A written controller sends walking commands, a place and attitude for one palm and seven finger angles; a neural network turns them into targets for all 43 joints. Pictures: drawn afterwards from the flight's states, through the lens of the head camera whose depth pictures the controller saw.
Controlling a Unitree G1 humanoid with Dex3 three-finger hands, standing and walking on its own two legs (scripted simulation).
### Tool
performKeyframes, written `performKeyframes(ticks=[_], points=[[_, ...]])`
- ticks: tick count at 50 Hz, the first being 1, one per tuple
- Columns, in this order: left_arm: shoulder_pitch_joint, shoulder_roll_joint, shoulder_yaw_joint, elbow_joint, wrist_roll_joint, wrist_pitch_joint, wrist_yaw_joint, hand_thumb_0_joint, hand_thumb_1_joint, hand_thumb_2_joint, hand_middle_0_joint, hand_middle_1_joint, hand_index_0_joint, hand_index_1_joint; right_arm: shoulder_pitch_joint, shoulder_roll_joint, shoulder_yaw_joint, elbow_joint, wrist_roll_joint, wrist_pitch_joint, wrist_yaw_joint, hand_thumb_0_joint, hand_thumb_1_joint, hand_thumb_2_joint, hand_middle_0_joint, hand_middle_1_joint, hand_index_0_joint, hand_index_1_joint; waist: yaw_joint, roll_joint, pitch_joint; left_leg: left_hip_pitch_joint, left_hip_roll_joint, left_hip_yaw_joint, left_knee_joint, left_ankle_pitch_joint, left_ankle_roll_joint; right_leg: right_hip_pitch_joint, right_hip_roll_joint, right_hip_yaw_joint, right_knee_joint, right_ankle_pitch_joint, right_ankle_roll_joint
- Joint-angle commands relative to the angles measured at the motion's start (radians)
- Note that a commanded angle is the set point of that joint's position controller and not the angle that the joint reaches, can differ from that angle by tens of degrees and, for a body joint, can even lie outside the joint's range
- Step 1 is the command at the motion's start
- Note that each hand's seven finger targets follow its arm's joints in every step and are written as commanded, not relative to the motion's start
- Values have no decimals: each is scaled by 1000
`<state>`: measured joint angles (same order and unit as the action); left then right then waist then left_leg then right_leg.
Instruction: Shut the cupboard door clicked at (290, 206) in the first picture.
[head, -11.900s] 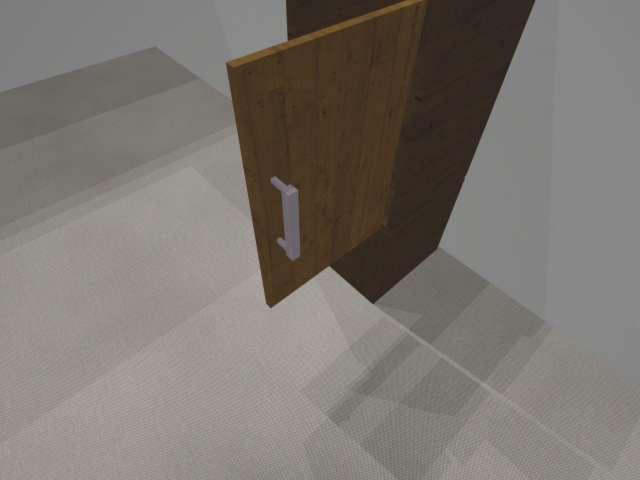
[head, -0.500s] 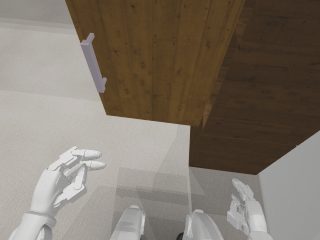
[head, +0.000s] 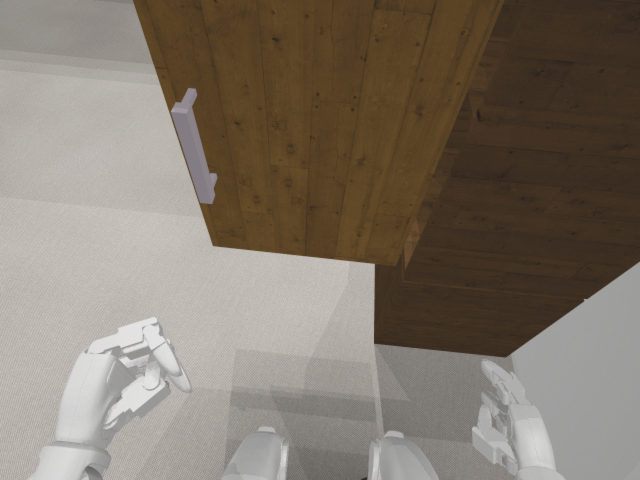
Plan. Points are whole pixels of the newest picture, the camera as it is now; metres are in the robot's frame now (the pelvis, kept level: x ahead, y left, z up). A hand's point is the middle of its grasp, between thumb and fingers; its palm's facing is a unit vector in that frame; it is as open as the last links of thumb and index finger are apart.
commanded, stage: raise the hand and make a fist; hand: left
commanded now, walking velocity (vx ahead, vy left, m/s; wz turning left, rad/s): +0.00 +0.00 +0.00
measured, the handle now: (199, 150) +0.54 +0.22 +0.06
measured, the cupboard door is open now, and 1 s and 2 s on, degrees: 90 90 90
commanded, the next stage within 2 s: bring the fist close to the handle in 0.76 s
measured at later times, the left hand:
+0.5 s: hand (177, 361) +0.23 +0.17 +0.06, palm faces -0.04 -1.00 -0.04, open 3.1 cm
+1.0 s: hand (182, 352) +0.24 +0.17 +0.06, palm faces -0.04 -1.00 -0.06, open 3.1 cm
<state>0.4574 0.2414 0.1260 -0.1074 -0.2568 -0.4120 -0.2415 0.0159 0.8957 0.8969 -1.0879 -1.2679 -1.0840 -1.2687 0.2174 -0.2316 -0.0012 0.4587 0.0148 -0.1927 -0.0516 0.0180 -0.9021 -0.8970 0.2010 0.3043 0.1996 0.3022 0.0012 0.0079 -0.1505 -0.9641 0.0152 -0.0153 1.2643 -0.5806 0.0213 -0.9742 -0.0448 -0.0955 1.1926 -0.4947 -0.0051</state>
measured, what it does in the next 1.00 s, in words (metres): stands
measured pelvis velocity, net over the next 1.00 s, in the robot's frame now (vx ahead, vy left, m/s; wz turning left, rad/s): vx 0.01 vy -0.02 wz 0.01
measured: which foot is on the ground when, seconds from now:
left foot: down 0.00-1.00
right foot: down 0.00-1.00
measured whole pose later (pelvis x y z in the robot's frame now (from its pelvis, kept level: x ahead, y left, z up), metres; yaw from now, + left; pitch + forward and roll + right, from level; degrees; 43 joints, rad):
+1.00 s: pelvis +0.01 -0.02 +0.00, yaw +1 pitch +16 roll -2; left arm 0.30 0.25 0.15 0.03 -0.27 -0.41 -0.28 0.02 0.89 0.90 -1.30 -1.50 -1.30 -1.50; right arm 0.24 -0.24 0.02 0.48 0.02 -0.17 -0.07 0.02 -0.90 -0.90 0.20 0.30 0.20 0.30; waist 0.00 0.03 -0.15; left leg -0.95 0.02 -0.03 1.24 -0.58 0.00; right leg -0.96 -0.04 -0.11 1.18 -0.51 -0.03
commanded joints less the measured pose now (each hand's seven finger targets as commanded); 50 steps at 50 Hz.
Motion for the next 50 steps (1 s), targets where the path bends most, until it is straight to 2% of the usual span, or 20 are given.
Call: performKeyframes(ticks=[1,5,10,12,15,17,19,22,26,28,31,33,35,37,43,45,46,47,48,50], points=[[-24,81,49,-201,-9,-43,-1,0,900,900,-1263,-1460,-1263,-1460,-3,-137,-52,-162,1,-29,-6,0,-900,-900,200,300,200,300,-7,67,-193,150,-18,-53,-262,235,-21,156,58,5,-143,107,-29],[-64,107,71,-185,-14,-32,-10,0,900,900,-1300,-1500,-1300,-1500,1,-138,-45,-164,0,-22,-9,0,-900,-900,200,300,200,300,-10,65,-179,136,-21,-52,-258,222,-19,168,62,12,-155,103,-31],[-80,130,102,-186,-28,-34,-20,0,900,900,-1300,-1500,-1300,-1500,3,-135,-41,-162,0,-25,-11,0,-900,-900,200,300,200,300,1,65,-220,136,-24,-40,-246,254,-16,212,60,24,-160,134,-31],[-80,111,91,-165,-35,-30,-29,0,900,900,-1300,-1500,-1300,-1500,6,-132,-40,-160,3,-24,-10,0,-900,-900,200,300,200,300,-4,51,-213,128,-26,-34,-246,250,-15,222,56,29,-172,136,-27],[-96,134,109,-156,-40,-28,-34,0,900,900,-1300,-1500,-1300,-1500,5,-136,-41,-155,3,-26,-13,0,-900,-900,200,300,200,300,0,44,-214,115,-27,-30,-240,257,-11,239,56,39,-177,140,-29],[-99,118,102,-143,-48,-26,-43,0,900,900,-1300,-1500,-1300,-1500,9,-134,-43,-153,7,-27,-13,0,-900,-900,200,300,200,300,-6,20,-219,109,-27,-24,-237,256,-10,254,50,47,-187,143,-23],[-94,119,106,-144,-51,-28,-44,0,900,900,-1300,-1500,-1300,-1500,9,-134,-44,-149,8,-29,-14,0,-900,-900,200,300,200,300,0,41,-223,114,-28,-22,-239,267,-11,262,48,51,-188,153,-25],[-82,113,105,-128,-52,-29,-42,0,900,900,-1300,-1500,-1300,-1500,8,-133,-48,-149,9,-28,-13,0,-900,-900,200,300,200,300,2,18,-220,104,-29,-17,-237,268,-9,274,46,58,-194,154,-22],[-94,125,110,-135,-52,-43,-36,0,900,900,-1300,-1500,-1300,-1500,6,-131,-48,-148,9,-25,-14,0,-900,-900,200,300,200,300,0,24,-220,87,-30,-8,-227,254,-6,286,39,81,-207,131,-21],[-96,122,112,-129,-54,-51,-35,0,900,900,-1300,-1500,-1300,-1500,8,-131,-49,-147,8,-25,-14,0,-900,-900,200,300,200,300,-4,0,-221,74,-30,-5,-219,244,-4,288,37,91,-213,115,-17],[-99,122,108,-131,-50,-62,-32,0,900,900,-1300,-1500,-1300,-1500,5,-131,-49,-144,7,-22,-13,0,-900,-900,200,300,200,300,-1,36,-217,85,-30,-6,-223,256,-6,282,39,84,-201,138,-22],[-94,120,108,-127,-49,-65,-30,0,900,900,-1300,-1500,-1300,-1500,7,-131,-50,-143,7,-20,-12,0,-900,-900,200,300,200,300,-1,38,-220,92,-30,-5,-224,261,-5,276,41,78,-197,151,-20],[-92,124,109,-112,-48,-61,-33,0,900,900,-1300,-1500,-1300,-1500,7,-132,-51,-142,7,-17,-14,0,-900,-900,200,300,200,300,-4,12,-220,86,-28,-8,-219,265,-3,283,44,80,-197,153,-21],[-107,121,102,-130,-49,-63,-38,0,900,900,-1300,-1500,-1300,-1500,4,-132,-49,-144,8,-17,-13,0,-900,-900,200,300,200,300,-4,35,-224,90,-30,-7,-223,256,-5,278,40,81,-198,147,-20],[-104,112,97,-111,-50,-54,-42,0,900,900,-1300,-1500,-1300,-1500,3,-131,-46,-150,9,-12,-14,0,-900,-900,200,300,200,300,-6,26,-203,90,-30,-10,-231,235,-6,262,43,71,-201,123,-19],[-216,143,112,-100,-44,-56,-38,0,900,900,-1300,-1500,-1300,-1500,8,-141,-41,-136,6,-12,-20,0,-900,-900,200,300,200,300,-27,15,-180,68,-27,-14,-214,212,-2,231,47,74,-199,88,-20],[-276,136,99,-92,-39,-59,-38,0,900,900,-1300,-1500,-1300,-1500,8,-143,-39,-129,6,-15,-22,0,-900,-900,200,300,200,300,-35,17,-191,70,-28,-15,-209,201,0,219,44,79,-202,78,-17],[-309,145,112,-71,-37,-61,-37,0,900,900,-1300,-1500,-1300,-1500,12,-145,-40,-122,8,-18,-25,0,-900,-900,200,300,200,300,-36,17,-193,74,-25,-18,-210,192,-2,206,46,74,-197,66,-19],[-347,126,93,-62,-39,-63,-40,0,900,900,-1300,-1500,-1300,-1500,9,-143,-38,-115,8,-23,-26,0,-900,-900,200,300,200,300,-38,33,-206,80,-27,-16,-209,190,-1,204,44,77,-198,68,-18],[-383,148,104,-48,-38,-55,-44,0,900,900,-1300,-1500,-1300,-1500,15,-150,-37,-109,9,-26,-27,0,-900,-900,200,300,200,300,-28,62,-237,101,-28,-21,-220,217,-2,219,48,68,-187,99,-25]])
